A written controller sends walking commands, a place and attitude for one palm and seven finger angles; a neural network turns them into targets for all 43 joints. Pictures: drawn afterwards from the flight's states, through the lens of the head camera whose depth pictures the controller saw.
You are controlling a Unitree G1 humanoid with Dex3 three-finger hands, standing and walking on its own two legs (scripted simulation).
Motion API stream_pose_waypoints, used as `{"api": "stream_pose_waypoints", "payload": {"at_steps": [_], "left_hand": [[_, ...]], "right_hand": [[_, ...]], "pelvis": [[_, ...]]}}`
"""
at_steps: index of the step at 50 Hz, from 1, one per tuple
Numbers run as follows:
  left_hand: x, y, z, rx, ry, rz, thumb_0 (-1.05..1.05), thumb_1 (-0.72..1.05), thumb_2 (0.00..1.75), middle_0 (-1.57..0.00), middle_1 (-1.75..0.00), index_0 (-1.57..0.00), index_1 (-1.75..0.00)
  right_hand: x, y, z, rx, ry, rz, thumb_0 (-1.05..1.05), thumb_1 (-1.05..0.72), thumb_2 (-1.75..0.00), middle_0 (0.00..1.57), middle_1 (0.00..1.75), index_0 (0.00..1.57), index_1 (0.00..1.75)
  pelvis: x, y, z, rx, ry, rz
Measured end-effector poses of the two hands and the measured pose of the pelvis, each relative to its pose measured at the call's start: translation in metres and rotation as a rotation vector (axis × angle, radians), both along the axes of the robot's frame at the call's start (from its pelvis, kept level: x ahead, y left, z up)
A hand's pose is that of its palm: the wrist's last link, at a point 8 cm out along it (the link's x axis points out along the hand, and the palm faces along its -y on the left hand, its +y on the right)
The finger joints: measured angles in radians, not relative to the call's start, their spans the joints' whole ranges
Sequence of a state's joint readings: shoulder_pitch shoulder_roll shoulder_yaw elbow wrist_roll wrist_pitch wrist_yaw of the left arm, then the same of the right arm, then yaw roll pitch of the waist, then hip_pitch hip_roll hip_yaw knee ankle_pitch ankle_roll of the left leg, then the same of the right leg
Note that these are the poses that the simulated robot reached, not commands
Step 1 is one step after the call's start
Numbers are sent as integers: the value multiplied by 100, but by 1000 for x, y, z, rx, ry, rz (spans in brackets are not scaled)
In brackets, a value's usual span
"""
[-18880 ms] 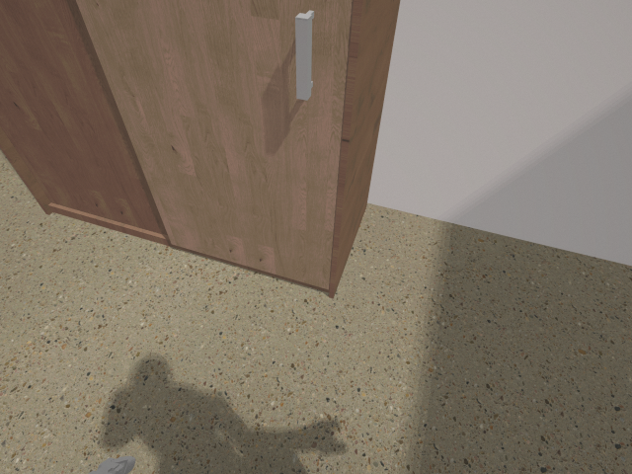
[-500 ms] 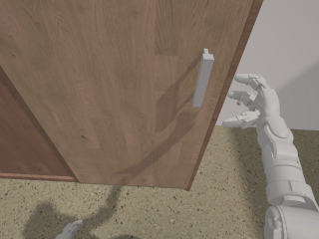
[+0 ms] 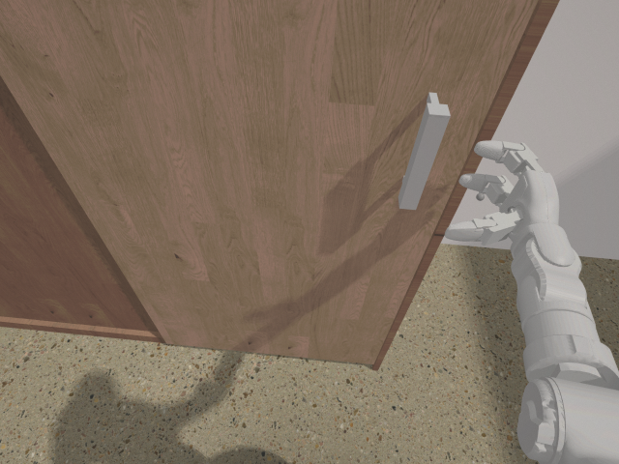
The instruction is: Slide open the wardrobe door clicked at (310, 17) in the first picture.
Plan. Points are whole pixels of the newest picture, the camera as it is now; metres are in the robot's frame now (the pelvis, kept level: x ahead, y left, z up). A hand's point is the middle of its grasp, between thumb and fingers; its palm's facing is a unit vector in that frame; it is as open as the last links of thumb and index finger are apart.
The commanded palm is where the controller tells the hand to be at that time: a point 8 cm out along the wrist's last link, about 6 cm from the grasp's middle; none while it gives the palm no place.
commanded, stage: move the hooked fingers beside the handle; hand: right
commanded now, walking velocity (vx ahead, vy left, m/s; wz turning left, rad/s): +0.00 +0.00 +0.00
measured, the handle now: (419, 153) +0.51 -0.08 +0.15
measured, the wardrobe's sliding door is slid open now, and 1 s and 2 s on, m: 0.00 0.00 0.00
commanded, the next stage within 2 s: feel for the door with the fingertips in 0.64 s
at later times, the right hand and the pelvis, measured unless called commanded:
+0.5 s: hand (490, 200) +0.43 -0.17 +0.15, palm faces +0.01 +1.00 +0.02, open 14.0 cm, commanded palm +0.41 -0.21 +0.15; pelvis -0.01 -0.02 +0.00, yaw -1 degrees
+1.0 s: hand (468, 199) +0.43 -0.14 +0.15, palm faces -0.02 +1.00 +0.01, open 14.0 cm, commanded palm +0.40 -0.19 +0.15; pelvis -0.02 -0.02 +0.00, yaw +0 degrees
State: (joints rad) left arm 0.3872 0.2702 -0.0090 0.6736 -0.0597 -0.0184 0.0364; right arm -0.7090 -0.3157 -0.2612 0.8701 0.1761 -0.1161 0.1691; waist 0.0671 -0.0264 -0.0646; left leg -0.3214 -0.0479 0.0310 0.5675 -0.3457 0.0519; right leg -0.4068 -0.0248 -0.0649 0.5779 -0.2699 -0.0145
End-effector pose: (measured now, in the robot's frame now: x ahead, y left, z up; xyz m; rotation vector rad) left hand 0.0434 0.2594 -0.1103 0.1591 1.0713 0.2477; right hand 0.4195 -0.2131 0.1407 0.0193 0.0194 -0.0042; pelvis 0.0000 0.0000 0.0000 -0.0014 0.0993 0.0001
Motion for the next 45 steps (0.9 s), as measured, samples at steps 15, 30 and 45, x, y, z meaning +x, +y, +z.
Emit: {"api": "stream_pose_waypoints", "payload": {"at_steps": [15,30,45], "left_hand": [[43,-14,11,9,-120,-60,1,91,90,-20,-30,-20,-30],[24,-31,5,-5,-89,-60,1,90,90,-20,-30,-20,-30],[3,-31,4,-3,-71,-38,1,90,90,-20,-30,-20,-30]], "right_hand": [[-7,-4,12,-4,-12,20,-1,50,-30,30,120,30,120],[-11,-10,10,-26,-54,8,-1,50,-30,30,120,30,120],[-10,12,4,5,-48,19,-1,50,-30,30,120,30,120]], "pelvis": [[-7,-8,0,11,-11,-22],[-12,-20,-3,17,-14,-17],[-17,-23,-3,17,-12,-6]]}}
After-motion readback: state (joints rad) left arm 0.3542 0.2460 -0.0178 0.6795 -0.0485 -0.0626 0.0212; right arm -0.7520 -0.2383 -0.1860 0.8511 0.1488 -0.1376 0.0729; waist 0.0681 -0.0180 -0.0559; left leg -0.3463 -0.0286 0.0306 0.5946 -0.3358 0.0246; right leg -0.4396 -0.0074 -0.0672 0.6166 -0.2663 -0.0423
